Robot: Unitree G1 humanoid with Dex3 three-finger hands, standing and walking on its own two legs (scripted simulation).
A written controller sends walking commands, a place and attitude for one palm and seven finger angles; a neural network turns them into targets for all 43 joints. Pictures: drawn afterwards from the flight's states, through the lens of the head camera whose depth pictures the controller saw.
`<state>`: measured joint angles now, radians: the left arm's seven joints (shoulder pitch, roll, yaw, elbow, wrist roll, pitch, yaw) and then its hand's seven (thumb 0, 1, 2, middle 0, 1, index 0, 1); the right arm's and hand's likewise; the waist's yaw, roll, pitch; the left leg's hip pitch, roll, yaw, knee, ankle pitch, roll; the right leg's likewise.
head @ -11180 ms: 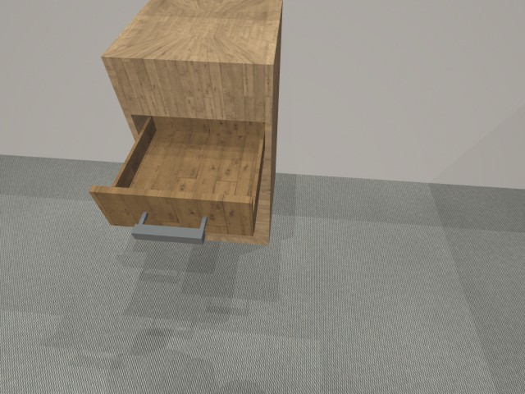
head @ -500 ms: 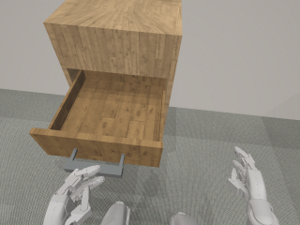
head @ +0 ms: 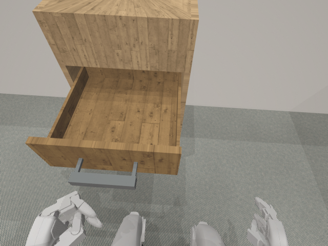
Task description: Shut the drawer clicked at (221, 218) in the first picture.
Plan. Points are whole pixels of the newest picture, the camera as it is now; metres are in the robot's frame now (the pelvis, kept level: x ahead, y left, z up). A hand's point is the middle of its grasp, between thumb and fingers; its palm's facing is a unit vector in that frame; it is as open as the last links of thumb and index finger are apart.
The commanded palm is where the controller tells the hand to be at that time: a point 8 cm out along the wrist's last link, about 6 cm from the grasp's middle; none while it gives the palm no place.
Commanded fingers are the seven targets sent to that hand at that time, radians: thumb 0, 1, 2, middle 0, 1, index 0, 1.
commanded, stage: raise the hand and make a fist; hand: left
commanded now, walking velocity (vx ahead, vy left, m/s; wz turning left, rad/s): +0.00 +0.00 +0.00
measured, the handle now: (105, 172) +0.30 +0.18 -0.04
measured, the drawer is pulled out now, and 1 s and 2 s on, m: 0.30 0.30 0.30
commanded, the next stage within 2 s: bring the fist close to the handle in 0.96 s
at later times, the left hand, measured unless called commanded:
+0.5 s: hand (85, 244) +0.13 +0.15 +0.06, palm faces +0.02 -1.00 +0.05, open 3.2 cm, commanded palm +0.08 +0.20 +0.06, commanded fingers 0.00 0.90 0.90 -1.40 -1.60 -1.40 -1.60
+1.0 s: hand out of the picture +0.13 +0.14 +0.07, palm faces +0.03 -1.00 +0.02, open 3.3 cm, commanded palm +0.08 +0.19 +0.06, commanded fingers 0.00 0.90 0.90 -1.40 -1.60 -1.40 -1.60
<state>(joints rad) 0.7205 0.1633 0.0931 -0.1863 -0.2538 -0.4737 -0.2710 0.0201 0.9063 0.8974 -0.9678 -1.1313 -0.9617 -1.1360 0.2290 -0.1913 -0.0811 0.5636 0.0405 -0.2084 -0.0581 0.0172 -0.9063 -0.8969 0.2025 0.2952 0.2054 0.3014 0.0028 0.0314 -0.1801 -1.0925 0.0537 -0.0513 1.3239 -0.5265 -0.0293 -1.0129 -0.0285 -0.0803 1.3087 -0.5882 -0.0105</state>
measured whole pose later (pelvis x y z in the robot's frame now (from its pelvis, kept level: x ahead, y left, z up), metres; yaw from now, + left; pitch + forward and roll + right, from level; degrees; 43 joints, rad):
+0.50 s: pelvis +0.01 +0.03 -0.01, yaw +0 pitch +18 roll -4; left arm 0.89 0.13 -0.13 -0.41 -0.09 -0.41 -0.12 0.02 0.91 0.90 -1.38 -1.57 -1.37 -1.58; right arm 0.16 -0.14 0.00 0.35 0.02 -0.11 0.01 0.01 -0.90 -0.90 0.20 0.30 0.21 0.30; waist 0.04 0.02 -0.21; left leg -1.13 0.03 -0.05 1.38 -0.56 0.02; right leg -1.02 -0.05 -0.08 1.32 -0.60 0.03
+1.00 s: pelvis +0.01 +0.02 -0.01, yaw +0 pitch +18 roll -3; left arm 0.95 0.14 -0.13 -0.41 -0.09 -0.46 -0.10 0.02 0.91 0.90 -1.40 -1.60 -1.39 -1.60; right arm 0.20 -0.17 -0.05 0.35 0.03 -0.07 -0.01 0.02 -0.91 -0.90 0.20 0.30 0.21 0.30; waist 0.03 0.03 -0.22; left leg -1.13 0.03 -0.05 1.38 -0.56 0.00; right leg -1.04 -0.04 -0.07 1.34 -0.62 0.02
